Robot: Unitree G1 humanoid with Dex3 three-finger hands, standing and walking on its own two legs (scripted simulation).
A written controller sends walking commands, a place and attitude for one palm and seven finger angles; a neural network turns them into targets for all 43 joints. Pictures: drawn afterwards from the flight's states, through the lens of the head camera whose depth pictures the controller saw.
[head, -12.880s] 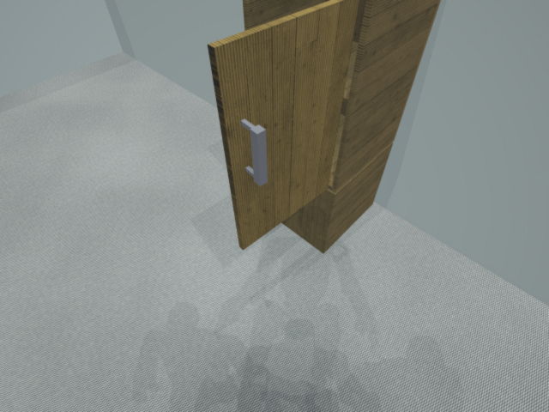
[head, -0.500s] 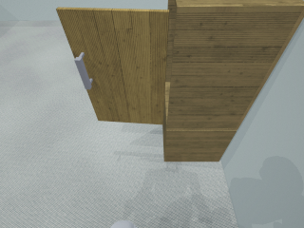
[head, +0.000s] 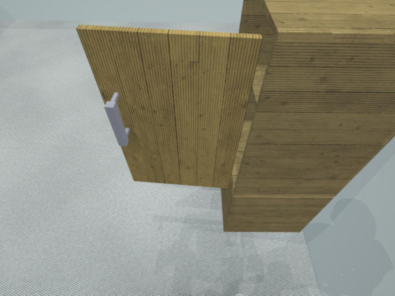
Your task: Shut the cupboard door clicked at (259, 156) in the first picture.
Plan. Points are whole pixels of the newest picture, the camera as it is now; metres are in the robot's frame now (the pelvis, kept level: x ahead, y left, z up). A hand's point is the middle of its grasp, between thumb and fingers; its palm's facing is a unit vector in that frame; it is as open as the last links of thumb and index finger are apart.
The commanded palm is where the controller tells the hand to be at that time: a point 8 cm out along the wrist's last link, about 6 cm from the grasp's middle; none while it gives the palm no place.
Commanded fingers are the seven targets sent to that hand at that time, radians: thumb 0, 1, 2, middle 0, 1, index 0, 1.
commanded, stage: come to a stop and stand still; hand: left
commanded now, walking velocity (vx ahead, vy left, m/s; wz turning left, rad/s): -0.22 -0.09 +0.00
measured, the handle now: (119, 120) +0.52 +0.25 +0.02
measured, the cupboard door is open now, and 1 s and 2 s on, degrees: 85 85 85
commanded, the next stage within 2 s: look again from close up in 0.80 s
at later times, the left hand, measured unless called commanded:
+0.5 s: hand out of the picture +0.09 +0.17 -0.18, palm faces +0.02 -0.97 -0.25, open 7.4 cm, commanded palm none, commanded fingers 0.00 0.90 0.90 -0.20 -0.30 -0.20 -0.30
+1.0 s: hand out of the picture +0.06 +0.15 -0.16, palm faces +0.00 -0.97 -0.25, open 7.3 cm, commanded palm none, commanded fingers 0.00 0.90 0.90 -0.20 -0.30 -0.20 -0.30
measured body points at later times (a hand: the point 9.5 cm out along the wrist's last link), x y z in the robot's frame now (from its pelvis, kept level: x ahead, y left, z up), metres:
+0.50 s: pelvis +0.04 -0.01 -0.01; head +0.08 -0.02 +0.44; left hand +0.09 +0.22 -0.16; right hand +0.06 -0.25 -0.17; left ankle +0.01 +0.09 -0.74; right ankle +0.05 -0.10 -0.74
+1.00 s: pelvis +0.04 -0.03 +0.00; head +0.05 -0.05 +0.45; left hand +0.06 +0.20 -0.14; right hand +0.01 -0.25 -0.17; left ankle +0.01 +0.09 -0.74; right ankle +0.05 -0.10 -0.74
